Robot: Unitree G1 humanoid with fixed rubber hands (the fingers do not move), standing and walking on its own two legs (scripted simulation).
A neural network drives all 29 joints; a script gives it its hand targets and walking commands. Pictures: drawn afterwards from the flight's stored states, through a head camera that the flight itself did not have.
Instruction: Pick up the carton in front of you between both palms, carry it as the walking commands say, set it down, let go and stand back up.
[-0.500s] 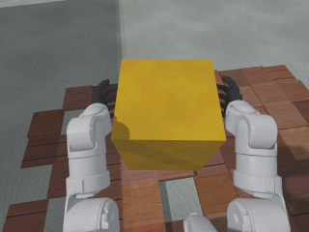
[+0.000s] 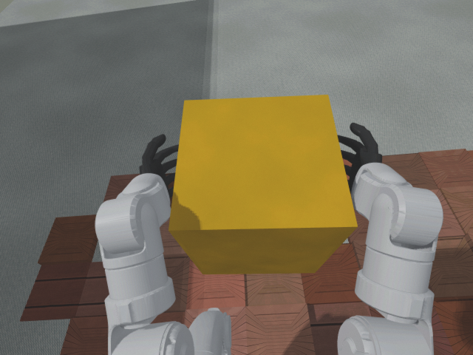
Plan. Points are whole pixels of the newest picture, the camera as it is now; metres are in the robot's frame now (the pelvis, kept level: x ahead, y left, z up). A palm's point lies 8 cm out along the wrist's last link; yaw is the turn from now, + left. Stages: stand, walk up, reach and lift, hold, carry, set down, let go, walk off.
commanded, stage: carry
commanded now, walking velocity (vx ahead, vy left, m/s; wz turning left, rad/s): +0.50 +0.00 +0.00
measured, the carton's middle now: (257, 196) +0.36 +0.01 +0.07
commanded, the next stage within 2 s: none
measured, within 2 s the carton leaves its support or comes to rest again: neither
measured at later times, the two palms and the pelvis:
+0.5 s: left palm (200, 26) +0.69 +0.12 +0.20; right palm (356, 16) +0.67 -0.18 +0.20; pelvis +0.33 +0.00 +0.04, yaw -2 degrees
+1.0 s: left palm (222, 4) +0.98 +0.11 +0.12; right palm out of the picture +0.98 -0.19 +0.13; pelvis +0.64 -0.03 +0.02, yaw -2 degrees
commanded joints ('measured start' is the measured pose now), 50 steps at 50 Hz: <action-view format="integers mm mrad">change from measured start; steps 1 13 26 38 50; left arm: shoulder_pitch -700 -670 -638 -829 -607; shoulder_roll -792 -740 -659 -899 -869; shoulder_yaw -763 -672 -652 -676 -783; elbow -101 -28 63 112 59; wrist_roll -349 -245 -213 -346 -298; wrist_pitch -13 -32 21 -14 -138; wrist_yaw -140 -96 -84 -124 -149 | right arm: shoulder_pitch -578 -679 -600 -655 -479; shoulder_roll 807 860 736 891 897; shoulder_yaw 718 793 678 606 736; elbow -6 -33 112 232 133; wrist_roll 242 391 335 235 239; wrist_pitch -28 -59 -4 -6 -145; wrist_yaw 94 132 129 106 135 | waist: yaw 39 -117 -116 -3 -80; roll -117 28 120 -88 -127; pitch -422 -554 -406 -445 -516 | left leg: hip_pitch -118 943 891 79 682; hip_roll -22 218 133 17 -127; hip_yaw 67 -497 -130 -94 159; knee -187 -850 -877 -181 -818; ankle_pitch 87 451 614 81 288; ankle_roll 12 237 127 -43 26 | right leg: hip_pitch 440 -549 -341 305 197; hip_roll -199 -18 -9 -271 -148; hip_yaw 190 191 26 344 -30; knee -63 966 42 -186 170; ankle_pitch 773 -64 283 129 731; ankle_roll -88 44 91 -67 37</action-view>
